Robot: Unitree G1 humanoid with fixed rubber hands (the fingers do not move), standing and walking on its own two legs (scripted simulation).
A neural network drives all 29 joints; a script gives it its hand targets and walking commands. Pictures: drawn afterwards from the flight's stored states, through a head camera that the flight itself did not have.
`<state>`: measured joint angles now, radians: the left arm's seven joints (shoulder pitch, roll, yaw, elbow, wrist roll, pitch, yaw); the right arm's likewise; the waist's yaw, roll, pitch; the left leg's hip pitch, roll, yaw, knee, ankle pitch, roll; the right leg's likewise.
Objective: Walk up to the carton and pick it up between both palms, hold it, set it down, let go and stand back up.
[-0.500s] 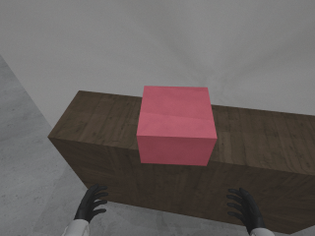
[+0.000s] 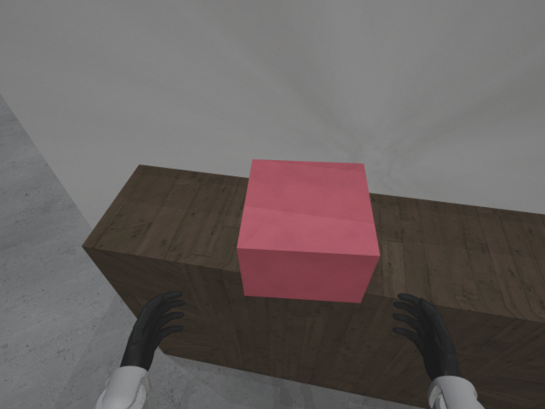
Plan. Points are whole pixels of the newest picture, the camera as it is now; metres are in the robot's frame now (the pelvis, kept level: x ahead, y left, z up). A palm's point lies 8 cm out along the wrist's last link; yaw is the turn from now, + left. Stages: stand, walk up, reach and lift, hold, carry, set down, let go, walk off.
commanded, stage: reach and lift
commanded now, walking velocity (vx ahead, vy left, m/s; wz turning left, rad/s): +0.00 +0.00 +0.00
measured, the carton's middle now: (304, 228) +0.43 -0.03 -0.02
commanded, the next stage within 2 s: none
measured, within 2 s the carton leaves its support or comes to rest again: neither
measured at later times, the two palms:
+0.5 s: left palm (152, 290) +0.28 +0.20 +0.03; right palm (434, 306) +0.26 -0.21 +0.02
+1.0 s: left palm (160, 234) +0.35 +0.20 +0.08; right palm (434, 251) +0.33 -0.22 +0.06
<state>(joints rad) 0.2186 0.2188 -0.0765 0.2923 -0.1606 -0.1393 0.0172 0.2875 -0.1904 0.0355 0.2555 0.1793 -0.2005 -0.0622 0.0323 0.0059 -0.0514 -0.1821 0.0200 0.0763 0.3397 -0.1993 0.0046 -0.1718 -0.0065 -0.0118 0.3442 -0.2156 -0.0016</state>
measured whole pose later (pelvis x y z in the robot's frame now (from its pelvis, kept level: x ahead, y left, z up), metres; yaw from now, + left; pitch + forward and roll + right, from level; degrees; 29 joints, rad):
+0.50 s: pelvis +0.00 +0.01 +0.00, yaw +1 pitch +3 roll +0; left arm -0.09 0.23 -0.08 0.43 -0.21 -0.08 0.04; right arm -0.02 -0.22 -0.02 0.44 0.20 -0.16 -0.05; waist 0.00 0.01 -0.07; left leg -0.20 0.01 0.07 0.35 -0.20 0.01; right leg -0.17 -0.02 -0.02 0.33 -0.21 0.01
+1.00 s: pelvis -0.01 +0.01 +0.00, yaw +1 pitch +5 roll +0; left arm -0.44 0.25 -0.04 0.68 -0.25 0.05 0.02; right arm -0.38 -0.27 0.00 0.69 0.25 -0.02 -0.05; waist -0.02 0.03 -0.12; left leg -0.23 0.01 0.06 0.29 -0.15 0.01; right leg -0.19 -0.01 -0.03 0.25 -0.15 0.01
